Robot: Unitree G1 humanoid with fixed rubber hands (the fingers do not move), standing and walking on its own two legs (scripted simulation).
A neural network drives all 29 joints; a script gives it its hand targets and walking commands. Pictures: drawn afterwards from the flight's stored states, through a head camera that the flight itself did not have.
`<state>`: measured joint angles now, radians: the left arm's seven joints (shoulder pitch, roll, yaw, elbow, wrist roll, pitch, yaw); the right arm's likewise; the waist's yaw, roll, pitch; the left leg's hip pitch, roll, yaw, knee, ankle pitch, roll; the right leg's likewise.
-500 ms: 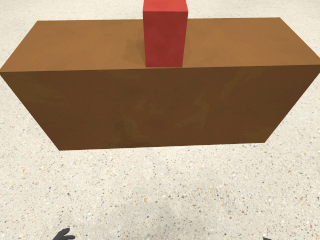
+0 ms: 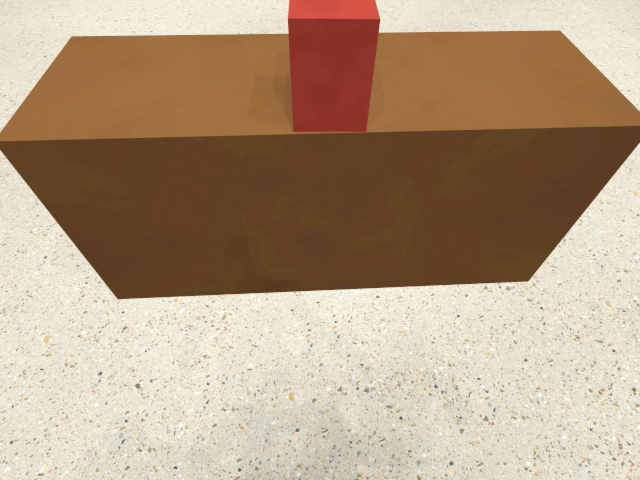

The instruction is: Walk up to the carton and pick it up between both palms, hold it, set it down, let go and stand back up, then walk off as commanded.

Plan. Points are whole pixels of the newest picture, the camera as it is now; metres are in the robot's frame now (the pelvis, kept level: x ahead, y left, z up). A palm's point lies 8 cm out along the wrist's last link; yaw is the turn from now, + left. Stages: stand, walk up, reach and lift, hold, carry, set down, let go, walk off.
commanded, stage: stand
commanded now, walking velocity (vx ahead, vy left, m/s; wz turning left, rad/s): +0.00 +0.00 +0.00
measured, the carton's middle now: (330, 58) +0.93 +0.02 +0.04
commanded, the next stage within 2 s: none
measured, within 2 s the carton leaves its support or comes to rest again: neither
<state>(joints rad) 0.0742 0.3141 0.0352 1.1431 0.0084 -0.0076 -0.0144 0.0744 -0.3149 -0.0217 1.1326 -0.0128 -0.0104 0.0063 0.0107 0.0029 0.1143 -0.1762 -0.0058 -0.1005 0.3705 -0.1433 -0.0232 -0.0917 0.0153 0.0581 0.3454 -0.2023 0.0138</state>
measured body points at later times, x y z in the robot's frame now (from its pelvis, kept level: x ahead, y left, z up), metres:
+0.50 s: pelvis +0.02 +0.00 +0.00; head +0.04 +0.00 +0.45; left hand +0.10 +0.29 -0.14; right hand +0.12 -0.28 -0.14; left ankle +0.04 +0.13 -0.75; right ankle -0.01 -0.13 -0.75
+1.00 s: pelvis +0.03 +0.00 +0.00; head +0.05 +0.00 +0.45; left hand +0.12 +0.29 -0.13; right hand +0.12 -0.29 -0.14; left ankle +0.04 +0.13 -0.75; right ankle -0.01 -0.13 -0.75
